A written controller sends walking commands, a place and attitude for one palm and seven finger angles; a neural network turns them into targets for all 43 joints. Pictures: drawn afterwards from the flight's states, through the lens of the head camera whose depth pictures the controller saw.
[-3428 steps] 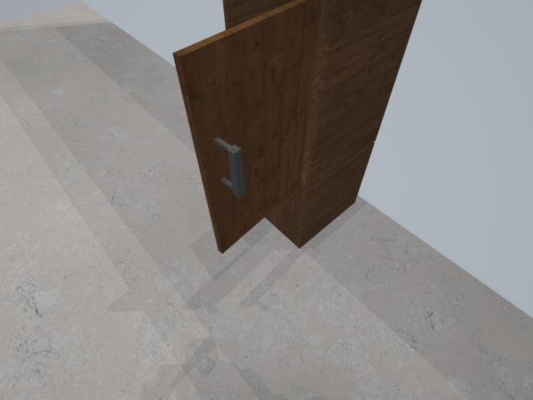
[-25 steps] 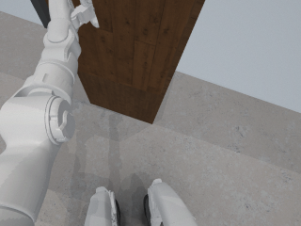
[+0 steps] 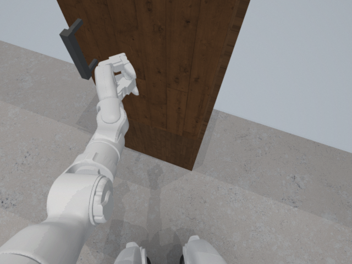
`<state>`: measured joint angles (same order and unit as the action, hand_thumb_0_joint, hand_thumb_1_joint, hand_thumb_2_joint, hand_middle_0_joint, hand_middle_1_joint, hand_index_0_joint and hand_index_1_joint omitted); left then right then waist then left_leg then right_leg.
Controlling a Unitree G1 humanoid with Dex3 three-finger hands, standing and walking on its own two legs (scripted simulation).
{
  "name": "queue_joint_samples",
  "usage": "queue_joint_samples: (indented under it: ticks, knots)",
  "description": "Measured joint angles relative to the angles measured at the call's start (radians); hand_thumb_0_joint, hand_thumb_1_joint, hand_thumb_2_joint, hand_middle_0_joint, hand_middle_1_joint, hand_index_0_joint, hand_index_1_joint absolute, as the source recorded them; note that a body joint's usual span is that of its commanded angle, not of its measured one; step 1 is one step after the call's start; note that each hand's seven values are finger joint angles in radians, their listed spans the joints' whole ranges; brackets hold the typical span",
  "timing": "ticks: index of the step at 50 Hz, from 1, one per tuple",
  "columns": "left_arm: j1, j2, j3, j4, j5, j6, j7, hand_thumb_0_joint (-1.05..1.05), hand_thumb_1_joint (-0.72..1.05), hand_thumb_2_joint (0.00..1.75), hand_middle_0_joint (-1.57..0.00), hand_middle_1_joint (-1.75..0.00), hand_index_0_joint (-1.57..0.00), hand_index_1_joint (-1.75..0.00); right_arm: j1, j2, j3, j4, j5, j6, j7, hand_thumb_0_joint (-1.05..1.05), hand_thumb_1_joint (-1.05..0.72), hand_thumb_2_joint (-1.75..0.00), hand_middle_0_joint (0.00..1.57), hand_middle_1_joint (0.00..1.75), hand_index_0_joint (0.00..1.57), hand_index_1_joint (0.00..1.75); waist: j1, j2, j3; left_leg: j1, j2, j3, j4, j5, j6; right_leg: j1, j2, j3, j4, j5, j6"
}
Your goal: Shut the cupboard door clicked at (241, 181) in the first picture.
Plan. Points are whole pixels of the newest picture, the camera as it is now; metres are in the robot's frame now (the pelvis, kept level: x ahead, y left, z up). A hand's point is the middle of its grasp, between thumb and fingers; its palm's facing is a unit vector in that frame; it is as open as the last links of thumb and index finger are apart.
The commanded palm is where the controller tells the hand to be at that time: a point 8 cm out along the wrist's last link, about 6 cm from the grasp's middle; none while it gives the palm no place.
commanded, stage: pull the fist back off the door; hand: left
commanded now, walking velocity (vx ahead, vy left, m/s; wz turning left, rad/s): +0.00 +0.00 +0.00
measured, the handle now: (82, 51) +0.62 +0.15 +0.07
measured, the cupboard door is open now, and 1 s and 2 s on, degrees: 2 2 2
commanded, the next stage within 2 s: draw the hand back to the body in 0.26 s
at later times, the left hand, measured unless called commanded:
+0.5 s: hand (133, 93) +0.47 +0.04 +0.09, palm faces +0.10 -0.99 -0.03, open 3.1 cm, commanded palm +0.41 +0.10 +0.09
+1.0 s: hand (62, 152) +0.32 +0.14 +0.15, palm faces +0.05 -0.99 -0.16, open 3.1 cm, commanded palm +0.28 +0.20 +0.17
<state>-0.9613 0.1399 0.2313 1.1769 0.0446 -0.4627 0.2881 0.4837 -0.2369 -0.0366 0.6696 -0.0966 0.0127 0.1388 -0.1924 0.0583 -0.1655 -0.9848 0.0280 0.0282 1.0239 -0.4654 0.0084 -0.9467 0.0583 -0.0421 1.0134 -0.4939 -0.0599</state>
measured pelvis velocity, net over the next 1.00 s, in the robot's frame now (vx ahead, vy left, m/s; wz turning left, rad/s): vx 0.00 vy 0.00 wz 0.01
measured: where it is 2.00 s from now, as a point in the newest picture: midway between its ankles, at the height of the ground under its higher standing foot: outside the picture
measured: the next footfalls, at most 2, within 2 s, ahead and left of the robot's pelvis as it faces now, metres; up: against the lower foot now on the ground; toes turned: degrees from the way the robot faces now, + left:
none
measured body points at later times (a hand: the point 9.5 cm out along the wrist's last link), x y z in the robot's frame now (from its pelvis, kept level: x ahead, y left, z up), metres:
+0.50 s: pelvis -0.02 -0.01 +0.00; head +0.08 -0.03 +0.44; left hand +0.45 +0.09 +0.09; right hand +0.04 -0.25 -0.13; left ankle +0.00 +0.12 -0.67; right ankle -0.02 -0.08 -0.67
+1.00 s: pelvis +0.00 +0.00 +0.06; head -0.01 -0.03 +0.51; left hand +0.31 +0.19 +0.16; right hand +0.16 -0.24 -0.03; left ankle +0.00 +0.12 -0.67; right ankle -0.02 -0.08 -0.67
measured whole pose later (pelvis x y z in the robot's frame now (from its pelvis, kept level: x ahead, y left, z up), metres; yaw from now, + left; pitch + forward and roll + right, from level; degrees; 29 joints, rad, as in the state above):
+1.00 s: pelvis +0.00 +0.00 +0.06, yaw +0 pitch +3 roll +1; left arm -0.07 0.19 0.01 0.25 -0.09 -0.18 0.04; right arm 0.21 -0.24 0.00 0.56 0.05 0.05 -0.04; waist -0.02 0.05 -0.08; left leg -0.35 0.00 0.04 0.60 -0.31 0.01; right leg -0.33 0.04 -0.02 0.63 -0.35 -0.05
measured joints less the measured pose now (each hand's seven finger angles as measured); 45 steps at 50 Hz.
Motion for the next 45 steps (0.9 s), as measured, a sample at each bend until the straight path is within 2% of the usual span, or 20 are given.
queue_joint_samples:
  ticks: [7,11,19,23,27,34,40,45]
  knots:
    - [0.125,-0.078,-0.106,-0.108,-0.019,-0.033,0.008,0.02,0.9,0.9,-1.3,-1.5,-1.3,-1.5,-0.084,-0.013,-0.023,-0.012,0.008,0.008,-0.014,0.0,-0.91,-0.9,0.2,0.3,0.19,0.3,0.043,-0.012,0.007,0.047,-0.011,-0.011,-0.013,0.003,-0.005,0.05,-0.009,-0.01,-0.006,-0.007,-0.004]
    - [0.154,-0.106,-0.14,-0.127,-0.012,-0.034,0.016,0.02,0.9,0.9,-1.3,-1.5,-1.3,-1.5,-0.137,-0.011,-0.021,-0.022,0.013,0.016,-0.025,0.0,-0.91,-0.9,0.19,0.3,0.19,0.3,0.057,-0.016,0.006,0.064,-0.015,-0.01,-0.015,0.006,-0.006,0.064,-0.014,-0.01,0.0,-0.009,-0.005]
    - [0.09,-0.092,-0.119,-0.047,-0.012,-0.029,0.035,0.02,0.89,0.9,-1.31,-1.5,-1.3,-1.5,-0.2,0.016,0.006,-0.03,0.017,0.016,-0.046,0.0,-0.91,-0.9,0.19,0.3,0.19,0.3,0.048,-0.016,0.007,0.058,-0.02,-0.012,-0.01,0.02,-0.011,0.052,-0.019,-0.013,0.02,-0.005,-0.011]
    - [0.082,-0.07,-0.074,-0.051,-0.014,-0.028,0.01,0.02,0.89,0.9,-1.31,-1.5,-1.3,-1.5,-0.187,0.025,0.016,-0.029,0.021,0.023,-0.05,0.0,-0.91,-0.9,0.19,0.3,0.19,0.3,0.048,-0.017,0.006,0.055,-0.015,-0.005,-0.011,0.025,-0.013,0.043,-0.015,-0.006,0.024,0.001,-0.012]
    - [0.202,-0.049,-0.055,-0.181,-0.043,-0.002,-0.041,0.02,0.89,0.9,-1.3,-1.5,-1.3,-1.5,-0.139,0.023,0.016,-0.044,0.042,0.044,-0.057,0.0,-0.91,-0.9,0.2,0.3,0.19,0.3,0.069,-0.01,0.012,0.118,-0.008,0.015,-0.058,0.037,-0.015,0.094,-0.007,0.016,-0.015,0.018,-0.012]
    - [0.488,-0.039,-0.121,-0.465,-0.137,0.078,-0.127,0.02,0.9,0.9,-1.3,-1.5,-1.3,-1.5,-0.077,0.003,0.018,-0.043,0.09,0.048,-0.087,0.0,-0.91,-0.9,0.2,0.3,0.2,0.3,0.115,-0.001,0.042,0.308,-0.007,0.015,-0.195,0.079,-0.012,0.286,-0.002,0.021,-0.158,0.065,-0.008]
    - [0.63,-0.031,-0.173,-0.626,-0.164,0.122,-0.185,0.02,0.9,0.9,-1.3,-1.5,-1.3,-1.5,-0.122,-0.019,0.012,-0.039,0.111,0.019,-0.116,0.01,-0.91,-0.9,0.2,0.3,0.2,0.3,0.138,-0.007,0.054,0.422,-0.01,0.0,-0.264,0.104,-0.011,0.413,-0.003,0.009,-0.244,0.093,-0.008]
    - [0.738,-0.018,-0.177,-0.748,-0.192,0.186,-0.235,0.02,0.9,0.9,-1.28,-1.47,-1.28,-1.47,-0.196,-0.028,0.017,-0.069,0.128,0.001,-0.135,0.01,-0.91,-0.9,0.19,0.3,0.19,0.3,0.159,-0.007,0.058,0.504,-0.016,0.007,-0.313,0.118,-0.005,0.492,-0.008,0.017,-0.29,0.108,-0.001]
